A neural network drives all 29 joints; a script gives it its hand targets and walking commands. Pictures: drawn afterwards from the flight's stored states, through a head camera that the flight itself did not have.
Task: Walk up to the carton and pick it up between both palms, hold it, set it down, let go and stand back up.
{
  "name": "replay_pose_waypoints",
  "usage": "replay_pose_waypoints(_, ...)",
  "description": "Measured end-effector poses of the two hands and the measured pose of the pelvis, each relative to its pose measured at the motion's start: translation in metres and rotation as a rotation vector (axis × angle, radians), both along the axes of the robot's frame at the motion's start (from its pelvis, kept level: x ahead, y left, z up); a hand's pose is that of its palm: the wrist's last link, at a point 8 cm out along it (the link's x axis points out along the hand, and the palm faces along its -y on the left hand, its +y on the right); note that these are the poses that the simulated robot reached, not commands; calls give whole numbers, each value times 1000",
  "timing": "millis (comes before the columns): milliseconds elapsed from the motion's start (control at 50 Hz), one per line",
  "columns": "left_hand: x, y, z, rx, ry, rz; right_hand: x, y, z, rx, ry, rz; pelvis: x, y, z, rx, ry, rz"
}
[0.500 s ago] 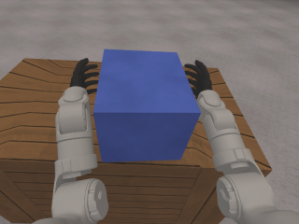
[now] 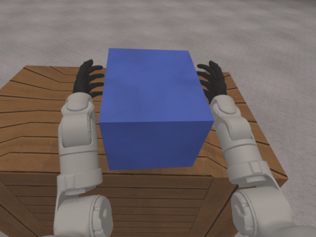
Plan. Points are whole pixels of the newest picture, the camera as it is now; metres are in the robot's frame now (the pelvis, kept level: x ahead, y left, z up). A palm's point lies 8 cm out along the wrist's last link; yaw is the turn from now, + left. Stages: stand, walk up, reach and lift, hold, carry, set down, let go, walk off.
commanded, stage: set down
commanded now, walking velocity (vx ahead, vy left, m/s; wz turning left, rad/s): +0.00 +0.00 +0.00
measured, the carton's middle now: (150, 107) +0.39 +0.00 +0.15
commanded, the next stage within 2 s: none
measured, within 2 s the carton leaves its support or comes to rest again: neither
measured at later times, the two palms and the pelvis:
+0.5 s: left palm (90, 106) +0.37 +0.15 +0.17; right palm (209, 104) +0.39 -0.16 +0.15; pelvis +0.01 -0.02 +0.00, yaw +1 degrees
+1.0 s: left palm (93, 113) +0.39 +0.15 +0.14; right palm (203, 101) +0.43 -0.15 +0.14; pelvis +0.03 -0.04 +0.00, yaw +2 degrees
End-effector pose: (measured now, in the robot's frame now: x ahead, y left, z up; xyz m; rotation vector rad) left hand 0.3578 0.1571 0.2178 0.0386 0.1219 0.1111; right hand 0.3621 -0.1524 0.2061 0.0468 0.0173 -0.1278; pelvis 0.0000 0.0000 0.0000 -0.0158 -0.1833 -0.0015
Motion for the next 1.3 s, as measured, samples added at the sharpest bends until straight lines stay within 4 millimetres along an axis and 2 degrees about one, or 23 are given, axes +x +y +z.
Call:
replay_pose_waypoints(220, 3, 5, 3, -8, -49, 21, 8, 4, -3, -52, -55, 19, -3, -7, 0, 14, -6, 0)
replay_pose_waypoints(400, 10, 4, -30, 14, -13, 33, 20, 4, -41, -62, -25, 37, 6, -17, 1, 14, 10, 22)
replay_pose_waypoints(540, 19, -7, -51, 19, 0, 52, 33, -6, -54, -89, -20, 51, 14, -24, 1, 14, 42, 15)
replay_pose_waypoints(700, 26, -9, -60, -1, 3, 89, 51, -8, -53, -118, -22, 85, 23, -36, 2, 18, 75, 8)
replay_pose_waypoints(840, 24, 0, -75, -23, 30, 135, 64, 3, -61, -130, 1, 136, 29, -43, 2, 22, 106, 12)
replay_pose_waypoints(940, 25, 1, -77, -21, 22, 139, 66, 5, -66, -126, -6, 137, 31, -45, 2, 19, 120, 32)
replay_pose_waypoints(1140, 33, -13, -91, -28, 80, 120, 65, -11, -82, -142, 49, 119, 26, -42, 3, 22, 139, 11)
replay_pose_waypoints(1300, 30, -13, -95, -37, 79, 152, 70, -10, -78, -140, 46, 152, 21, -40, 3, 24, 179, -3)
